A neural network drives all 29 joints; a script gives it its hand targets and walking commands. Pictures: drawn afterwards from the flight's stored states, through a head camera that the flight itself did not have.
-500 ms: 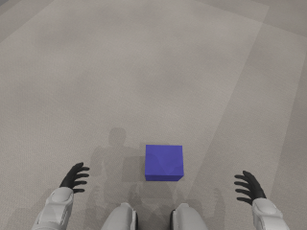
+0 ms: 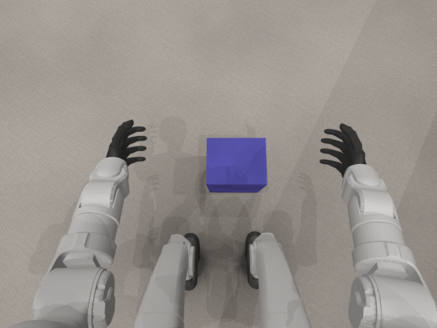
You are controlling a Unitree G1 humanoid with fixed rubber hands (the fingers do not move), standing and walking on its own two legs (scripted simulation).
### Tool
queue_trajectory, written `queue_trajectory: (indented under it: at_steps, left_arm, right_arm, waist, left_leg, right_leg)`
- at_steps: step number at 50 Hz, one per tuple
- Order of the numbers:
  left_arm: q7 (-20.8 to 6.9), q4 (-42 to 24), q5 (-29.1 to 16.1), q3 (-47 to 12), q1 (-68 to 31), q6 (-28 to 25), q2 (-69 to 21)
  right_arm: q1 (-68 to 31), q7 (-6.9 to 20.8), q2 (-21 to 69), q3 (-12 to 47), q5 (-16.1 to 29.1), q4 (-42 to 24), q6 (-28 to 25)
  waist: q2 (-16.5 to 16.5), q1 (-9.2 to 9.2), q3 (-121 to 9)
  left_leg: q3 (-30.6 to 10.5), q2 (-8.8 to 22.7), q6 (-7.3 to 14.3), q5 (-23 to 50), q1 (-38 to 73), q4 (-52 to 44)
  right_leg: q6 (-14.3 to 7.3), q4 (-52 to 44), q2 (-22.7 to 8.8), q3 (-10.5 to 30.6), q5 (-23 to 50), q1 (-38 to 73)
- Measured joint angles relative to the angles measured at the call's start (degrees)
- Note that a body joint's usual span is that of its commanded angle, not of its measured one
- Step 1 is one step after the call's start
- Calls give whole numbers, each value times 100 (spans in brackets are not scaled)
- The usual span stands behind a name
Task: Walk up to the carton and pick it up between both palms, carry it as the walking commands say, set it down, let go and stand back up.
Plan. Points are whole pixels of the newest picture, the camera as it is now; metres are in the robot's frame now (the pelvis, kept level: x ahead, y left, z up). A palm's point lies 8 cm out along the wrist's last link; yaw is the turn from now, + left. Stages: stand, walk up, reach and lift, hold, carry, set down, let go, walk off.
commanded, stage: reach and lift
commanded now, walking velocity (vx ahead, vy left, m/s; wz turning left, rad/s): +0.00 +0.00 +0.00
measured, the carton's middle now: (234, 168) +0.47 -0.05 -0.56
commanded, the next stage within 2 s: none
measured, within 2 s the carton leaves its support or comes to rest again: neither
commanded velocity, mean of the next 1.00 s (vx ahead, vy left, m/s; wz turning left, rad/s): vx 0.00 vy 0.00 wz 0.00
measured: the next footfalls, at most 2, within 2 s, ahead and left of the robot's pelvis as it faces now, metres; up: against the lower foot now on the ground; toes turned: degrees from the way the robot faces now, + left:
none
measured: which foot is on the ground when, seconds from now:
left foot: down 0.00-1.00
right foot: down 0.00-1.00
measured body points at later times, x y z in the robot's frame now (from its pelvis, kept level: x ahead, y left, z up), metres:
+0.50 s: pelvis +0.02 -0.01 -0.02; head +0.33 -0.03 +0.30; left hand +0.51 +0.14 -0.15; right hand +0.50 -0.23 -0.15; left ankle +0.09 +0.13 -0.64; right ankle +0.10 -0.13 -0.64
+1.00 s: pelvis -0.01 +0.00 -0.15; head +0.33 -0.01 +0.14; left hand +0.49 +0.14 -0.32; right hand +0.47 -0.23 -0.31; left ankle +0.09 +0.13 -0.64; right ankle +0.10 -0.13 -0.64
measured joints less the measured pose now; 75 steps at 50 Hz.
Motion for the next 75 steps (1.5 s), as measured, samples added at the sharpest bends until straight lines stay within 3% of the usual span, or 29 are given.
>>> queue_trajectory:
  at_steps: [8,19,27,35,42,47,53,56,58,63,72,75]
  left_arm:
    - [181,561,-118,113,-1222,-275,-39]
    - [376,848,45,523,-1952,-860,-266]
    - [229,-23,117,385,-1587,-1270,-252]
    - [203,402,291,537,-1083,-1468,-480]
    - [296,573,146,291,-1494,-1513,-310]
    - [480,295,-106,49,-1850,-1288,-222]
    - [703,-162,-357,-180,-2543,-905,105]
    - [848,-359,-538,-290,-3177,-621,402]
    - [932,-430,-703,-393,-3373,-483,516]
    - [1096,-158,-1123,-552,-3640,-186,544]
    - [854,1513,-1001,-279,-4245,-900,536]
    - [762,1737,-1007,-254,-4061,-1181,535]
  right_arm:
    - [-1114,-44,65,-149,-39,617,-308]
    - [-2046,-147,-20,-208,-41,973,-850]
    - [-1692,-159,161,-302,-192,229,-1175]
    - [-1133,-46,252,-383,1,555,-1394]
    - [-1529,-161,283,-409,-112,904,-1473]
    - [-1818,-302,160,-346,127,574,-1382]
    - [-2608,-449,-345,-170,470,211,-994]
    - [-3312,-524,-744,26,860,103,-748]
    - [-3542,-623,-886,207,1169,31,-596]
    - [-3869,-843,-845,604,1441,441,-266]
    - [-4213,-944,-607,702,1064,1564,-903]
    - [-4023,-917,-564,751,1057,1693,-1122]
  waist:
    - [-36,-58,-38]
    - [-14,93,-209]
    - [-148,1,344]
    - [-109,71,-855]
    - [-60,70,-1122]
    - [-84,65,-570]
    - [-165,30,1225]
    - [-201,36,2567]
    - [-196,43,2787]
    - [-132,18,2656]
    - [2,23,2609]
    - [-57,11,2611]
  left_leg:
    - [-67,-31,-47,88,-796,219]
    - [-97,-36,-93,-3,-1554,324]
    - [-157,-56,-131,-203,-1344,339]
    - [-316,-136,-159,-507,-2572,988]
    - [-400,-268,-203,-758,-3764,2108]
    - [-426,-321,-256,-840,-4269,2851]
    - [-387,-358,-213,-863,-4124,3658]
    - [-365,-353,-278,-880,-3782,4038]
    - [-339,-351,-260,-897,-3999,4304]
    - [-258,-401,-313,-1052,-4518,5097]
    - [-197,-390,-393,-1325,-4667,5686]
    - [-200,-349,-402,-1436,-4729,5808]
  right_leg:
    - [-32,224,28,-4,85,-797]
    - [-48,318,139,80,56,-1602]
    - [-71,356,165,79,-160,-1400]
    - [-14,936,245,116,-392,-2599]
    - [79,1996,270,143,-681,-3734]
    - [133,2691,306,144,-734,-4215]
    - [210,3469,367,189,-752,-4071]
    - [237,3837,408,210,-756,-3738]
    - [248,4104,437,229,-741,-3975]
    - [253,4976,463,296,-880,-4558]
    - [174,5660,458,311,-1138,-4803]
    - [153,5775,490,297,-1213,-4892]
